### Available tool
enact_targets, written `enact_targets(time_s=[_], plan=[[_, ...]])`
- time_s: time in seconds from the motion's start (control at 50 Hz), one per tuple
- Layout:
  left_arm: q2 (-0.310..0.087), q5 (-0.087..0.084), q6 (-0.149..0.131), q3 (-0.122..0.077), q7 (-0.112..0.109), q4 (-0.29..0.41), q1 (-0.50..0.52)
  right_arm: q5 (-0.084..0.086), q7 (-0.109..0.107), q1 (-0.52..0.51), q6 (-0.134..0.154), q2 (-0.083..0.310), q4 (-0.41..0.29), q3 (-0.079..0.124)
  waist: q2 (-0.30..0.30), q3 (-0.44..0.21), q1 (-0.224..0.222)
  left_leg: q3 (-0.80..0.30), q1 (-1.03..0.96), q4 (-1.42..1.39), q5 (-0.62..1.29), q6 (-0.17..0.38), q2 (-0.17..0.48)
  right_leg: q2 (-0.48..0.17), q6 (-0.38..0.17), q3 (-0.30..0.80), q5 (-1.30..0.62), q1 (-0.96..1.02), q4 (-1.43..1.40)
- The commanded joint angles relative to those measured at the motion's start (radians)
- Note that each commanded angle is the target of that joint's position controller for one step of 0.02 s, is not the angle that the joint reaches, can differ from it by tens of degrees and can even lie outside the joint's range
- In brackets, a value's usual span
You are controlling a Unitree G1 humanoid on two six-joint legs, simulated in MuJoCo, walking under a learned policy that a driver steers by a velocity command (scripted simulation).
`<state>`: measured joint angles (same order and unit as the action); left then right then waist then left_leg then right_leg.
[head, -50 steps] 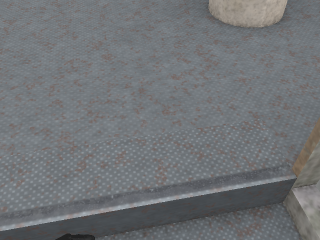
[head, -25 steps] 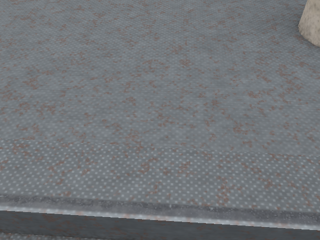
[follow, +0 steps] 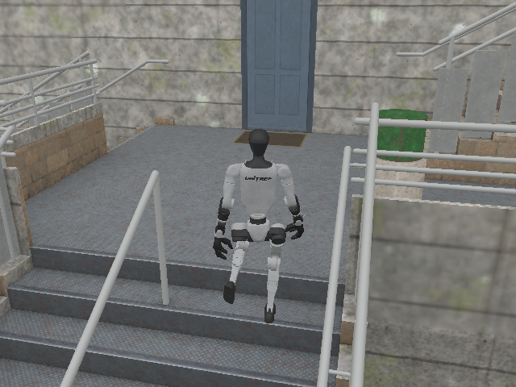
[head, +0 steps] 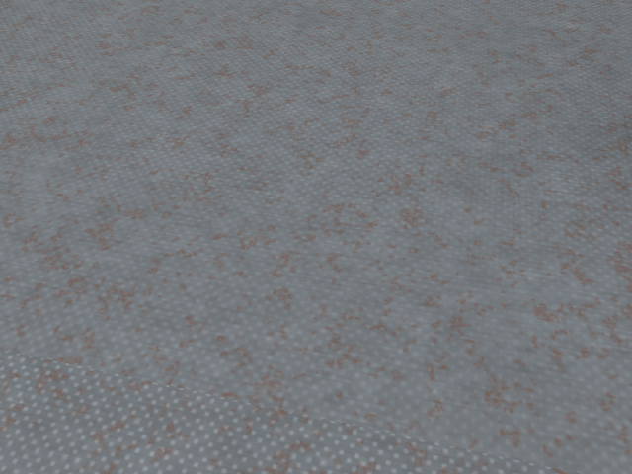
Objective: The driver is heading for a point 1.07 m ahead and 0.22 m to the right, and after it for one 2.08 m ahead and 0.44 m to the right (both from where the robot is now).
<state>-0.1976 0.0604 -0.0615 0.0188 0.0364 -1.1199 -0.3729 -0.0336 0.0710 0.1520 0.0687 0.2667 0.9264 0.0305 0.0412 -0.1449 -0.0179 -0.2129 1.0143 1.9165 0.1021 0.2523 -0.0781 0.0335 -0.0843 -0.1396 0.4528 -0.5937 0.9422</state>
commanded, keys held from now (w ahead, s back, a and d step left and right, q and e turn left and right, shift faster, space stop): w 0.44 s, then w+e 0.56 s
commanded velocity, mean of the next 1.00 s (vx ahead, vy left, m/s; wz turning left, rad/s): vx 0.49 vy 0.00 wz -0.19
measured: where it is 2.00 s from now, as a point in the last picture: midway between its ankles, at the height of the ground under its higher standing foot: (450, 246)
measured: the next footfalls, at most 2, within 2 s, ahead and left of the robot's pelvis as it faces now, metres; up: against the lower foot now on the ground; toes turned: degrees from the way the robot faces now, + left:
left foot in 0.40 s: +0.42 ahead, +0.10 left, +0.17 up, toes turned +4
right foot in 0.98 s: +0.71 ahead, -0.19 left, +0.17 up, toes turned -16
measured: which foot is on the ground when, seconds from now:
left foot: up 0.00-0.38, down 0.40-1.00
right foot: down 0.00-0.44, up 0.46-0.96, down 0.98-1.00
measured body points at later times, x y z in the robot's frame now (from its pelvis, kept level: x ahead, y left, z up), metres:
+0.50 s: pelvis +0.31 +0.02 +0.11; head +0.31 +0.00 +0.56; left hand +0.21 +0.22 -0.03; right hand +0.57 -0.16 +0.04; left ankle +0.38 +0.09 -0.51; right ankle +0.08 -0.10 -0.53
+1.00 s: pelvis +0.59 -0.05 +0.20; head +0.59 -0.06 +0.65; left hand +0.87 +0.09 +0.13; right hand +0.51 -0.26 +0.05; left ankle +0.39 +0.10 -0.50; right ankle +0.67 -0.18 -0.51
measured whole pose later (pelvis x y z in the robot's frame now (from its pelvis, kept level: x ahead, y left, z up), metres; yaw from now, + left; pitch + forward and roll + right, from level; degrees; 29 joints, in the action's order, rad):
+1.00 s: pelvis +0.59 -0.05 +0.20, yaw -15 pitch +4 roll +0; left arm -0.17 0.03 -0.08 -0.06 0.05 -0.87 0.07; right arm -0.07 0.02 0.39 0.12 0.15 1.07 0.03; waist 0.02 -0.07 0.02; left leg 0.32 -0.17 0.30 -0.45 -0.05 0.07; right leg 0.02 -0.10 -0.03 0.11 -0.54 0.59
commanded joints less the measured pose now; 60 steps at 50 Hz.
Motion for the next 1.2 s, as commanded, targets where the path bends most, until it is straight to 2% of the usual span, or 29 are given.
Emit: enact_targets(time_s=[0.02, 0.06, 0.1, 0.22, 0.28, 0.34, 0.38, 0.42, 0.44, 0.46, 0.48, 0.5, 0.56, 0.58, 0.6, 0.66, 0.7, 0.76, 0.86, 0.98, 1.0, 1.02, 1.04, 1.06, 1.08, 1.1, 1.14, 1.16, 1.2], plan=[[0.03, 0.037, -0.043, 0.012, 0.015, 0.028, 0.091, 0.012, 0.012, 0.026, -0.009, -0.078, -0.055, -0.051, -0.03, 0.12, 0.099, -0.003, 0.27, 0.066, 0.021, 0.069, 0.056, -0.198, -0.016, 0.393, 0.028, 0.117, -0.594], [0.01, 0.059, -0.055, 0.011, 0.02, 0.037, 0.072, 0.023, 0.023, -0.043, -0.017, -0.059, -0.077, -0.047, -0.054, 0.106, 0.082, 0.085, 0.233, 0.071, 0.056, 0.055, 0.068, -0.14, 0.012, 0.255, -0.068, 0.069, -0.633], [0.018, 0.064, -0.048, 0.019, 0.011, -0.029, -0.122, 0.001, 0.032, -0.093, -0.028, -0.091, -0.083, -0.066, -0.126, 0.12, 0.018, 0.107, 0.468, 0.3, -0.058, 0.042, 0.069, -0.189, -0.067, 0.312, -0.105, 0.27, -0.638], [0.063, 0.094, -0.032, 0.046, 0.028, -0.128, -0.407, 0.022, -0.001, -0.441, -0.031, -0.096, -0.234, -0.095, -0.115, 0.169, -0.091, 0.27, 0.661, -0.088, -0.061, 0.007, 0.174, -0.251, -0.104, 0.332, -0.214, 0.515, -0.753], [0.09, 0.016, -0.04, 0.064, 0.071, -0.08, -0.393, -0.023, 0.017, -0.532, -0.091, -0.141, -0.264, -0.091, -0.171, 0.163, -0.089, 0.41, 0.399, -0.202, -0.166, -0.046, 0.191, -0.292, -0.136, 0.241, -0.596, 0.399, -0.843], [-0.015, -0.005, -0.075, 0.059, 0.088, -0.047, -0.307, -0.017, 0.038, -0.543, -0.086, -0.115, -0.285, -0.07, -0.216, 0.081, 0.009, 0.478, -0.099, -0.377, -0.307, -0.054, 0.079, -0.283, -0.144, 0.12, -1.266, 0.281, -0.818], [-0.136, -0.018, -0.083, 0.014, 0.077, -0.046, -0.313, -0.005, 0.041, -0.472, -0.071, -0.088, -0.264, -0.053, -0.245, 0.072, 0.054, 0.466, -0.148, -0.616, -0.537, -0.077, 0.01, -0.313, -0.116, 0.112, -1.686, 0.563, -0.712], [-0.212, 0.025, -0.086, -0.043, 0.07, -0.012, -0.265, -0.011, 0.027, -0.185, -0.049, -0.032, -0.194, -0.023, -0.222, -0.097, 0.134, 0.347, -0.553, -0.713, -0.234, -0.028, 0.031, -0.306, -0.024, 0.114, -1.983, 0.56, -0.436], [-0.095, 0.059, -0.091, -0.023, 0.081, 0.001, -0.344, 0.025, 0.018, -0.019, -0.05, 0.015, -0.155, -0.024, -0.05, -0.325, 0.119, 0.006, -1.004, -0.864, -0.223, 0.074, 0.119, -0.21, -0.016, 0.225, -1.657, 0.221, -0.211], [0.001, 0.047, -0.076, -0.014, 0.092, 0.025, -0.246, -0.029, 0.001, 0.253, -0.06, 0.058, -0.044, -0.003, 0.129, -0.325, 0.221, -0.34, -1.211, -1.198, -0.282, 0.133, 0.258, -0.029, 0.005, 0.273, -0.68, -0.068, 0.093], [0.018, -0.012, -0.067, -0.038, 0.108, 0.02, -0.17, -0.049, -0.005, 0.391, -0.037, 0.09, 0.012, 0.018, 0.177, -0.2, 0.237, -0.631, -1.017, -1.412, -0.405, 0.179, 0.355, 0.073, 0.008, 0.4, -0.373, -0.192, 0.701], [-0.011, -0.031, -0.071, -0.064, 0.092, 0.024, -0.126, -0.044, -0.019, 0.285, 0.0, 0.075, 0.021, 0.009, 0.035, -0.045, 0.168, -0.572, -0.794, -1.421, -0.452, 0.105, 0.346, 0.04, -0.013, 0.486, -0.454, -0.277, 0.959], [0.035, -0.012, -0.059, -0.034, 0.047, 0.13, 0.044, -0.008, -0.019, 0.025, 0.012, -0.12, 0.074, -0.042, -0.146, -0.046, -0.005, -0.275, -0.68, -1.397, -0.128, 0.036, 0.395, -0.011, -0.092, 0.418, -0.379, -0.422, 1.114], [0.053, -0.007, -0.039, -0.03, 0.042, 0.128, 0.04, -0.035, -0.017, -0.023, 0.017, -0.165, 0.079, -0.055, -0.153, -0.027, -0.062, -0.16, -0.628, -1.427, -0.097, -0.002, 0.374, -0.053, -0.11, 0.392, -0.438, -0.439, 1.034], [0.08, -0.003, -0.027, -0.021, 0.041, 0.131, 0.058, -0.034, -0.025, -0.041, 0.029, -0.188, 0.083, -0.06, -0.129, 0.008, -0.085, -0.033, -0.593, -1.461, -0.097, -0.04, 0.331, -0.073, -0.129, 0.382, -0.424, -0.446, 0.967], [0.061, -0.005, -0.038, -0.03, 0.051, 0.154, 0.134, -0.032, -0.046, -0.119, 0.063, -0.156, 0.027, -0.04, -0.062, 0.077, -0.11, 0.243, -0.456, -1.601, -0.139, -0.082, 0.238, -0.124, -0.096, 0.287, -0.378, -0.301, 0.731], [-0.015, -0.01, -0.06, -0.051, 0.071, 0.224, 0.292, -0.052, -0.061, -0.042, 0.067, -0.084, 0.032, -0.031, -0.023, 0.063, -0.044, 0.374, -0.505, -1.64, -0.027, -0.118, 0.186, -0.131, -0.055, 0.215, -0.506, -0.244, 0.47], [0.003, -0.02, -0.047, -0.047, 0.082, 0.273, 0.419, -0.056, -0.056, 0.151, 0.066, -0.003, 0.083, -0.012, 0.024, 0.072, 0.027, 0.408, -0.769, -1.709, 0.205, -0.114, 0.253, -0.138, 0.005, 0.161, -0.51, -0.215, 0.106], [0.009, -0.02, 0.008, -0.061, 0.048, 0.289, 0.493, -0.029, -0.03, 0.247, 0.089, -0.005, 0.126, -0.001, 0.027, 0.163, 0.031, 0.406, -1.135, -1.745, 0.409, -0.086, 0.358, -0.115, -0.003, 0.148, -0.49, -0.231, -0.207], [-0.082, -0.037, -0.031, -0.118, 0.003, 0.283, 0.431, -0.034, -0.059, 0.27, 0.046, 0.051, 0.107, 0.036, 0.063, 0.098, -0.028, 0.48, -1.233, -1.481, 0.764, -0.133, 0.352, 0.048, -0.061, 0.043, -0.419, 0.134, -0.429], [-0.132, -0.037, -0.041, -0.14, -0.021, 0.253, 0.294, -0.056, -0.066, 0.294, 0.048, 0.024, 0.093, 0.026, 0.036, -0.005, -0.045, 0.476, -1.065, -1.324, 0.651, -0.172, 0.32, 0.044, -0.113, 0.1, -0.524, 0.418, -0.323], [-0.148, -0.034, -0.046, -0.135, -0.038, 0.215, 0.092, -0.049, -0.078, 0.37, 0.06, -0.032, 0.047, 0.001, -0.136, -0.211, -0.061, 0.432, -0.669, -1.058, 0.313, -0.286, 0.232, -0.08, -0.246, 0.351, -0.551, 0.922, -0.271], [-0.142, -0.015, -0.026, -0.129, -0.036, 0.113, -0.177, -0.058, -0.038, 0.275, 0.055, -0.014, 0.045, 0.003, -0.192, -0.257, -0.148, 0.371, -0.458, -0.803, -0.571, -0.328, 0.049, -0.232, -0.323, 0.69, -0.56, 1.11, -0.515], [-0.186, -0.004, -0.036, -0.158, -0.04, 0.075, -0.206, -0.023, -0.005, 0.144, 0.048, -0.023, -0.01, 0.008, -0.14, -0.117, -0.183, 0.185, -0.24, -0.639, -0.6, -0.277, 0.048, -0.247, -0.267, 0.714, -0.478, 1.109, -0.601], [-0.199, -0.017, -0.048, -0.17, -0.042, 0.092, -0.09, -0.022, -0.008, 0.026, 0.056, -0.002, -0.037, 0.014, -0.135, 0.052, -0.167, 0.123, -0.155, -0.563, -0.522, -0.243, 0.102, -0.216, -0.224, 0.628, -0.472, 0.915, -0.621], [-0.139, -0.02, -0.053, -0.152, -0.038, 0.107, -0.016, -0.039, -0.021, 0.039, 0.061, 0.004, -0.04, 0.019, -0.096, 0.032, -0.106, 0.098, -0.232, -0.573, -0.488, -0.222, 0.127, -0.212, -0.233, 0.579, -0.557, 0.775, -0.619], [-0.028, -0.034, -0.051, -0.117, -0.012, 0.132, 0.118, -0.054, -0.044, 0.062, 0.057, -0.113, -0.032, -0.012, -0.037, 0.047, 0.001, 0.098, -0.394, -0.634, -0.435, -0.199, 0.181, -0.206, -0.254, 0.525, -0.649, 0.489, -0.664], [-0.038, -0.111, -0.043, -0.102, -0.024, 0.205, 0.18, 0.088, -0.091, -0.072, 0.093, 0.062, -0.151, 0.047, -0.031, 0.124, 0.035, 0.133, -0.358, -0.578, -0.446, -0.244, 0.138, -0.208, -0.262, 0.624, -0.594, 0.398, -0.732], [-0.111, -0.093, -0.028, -0.108, -0.04, 0.243, 0.2, 0.066, -0.106, -0.021, 0.094, 0.047, -0.147, 0.048, -0.025, 0.127, 0.076, 0.119, -0.301, -0.75, -0.414, -0.269, 0.189, -0.22, -0.231, 0.56, -0.483, 0.357, -0.741]])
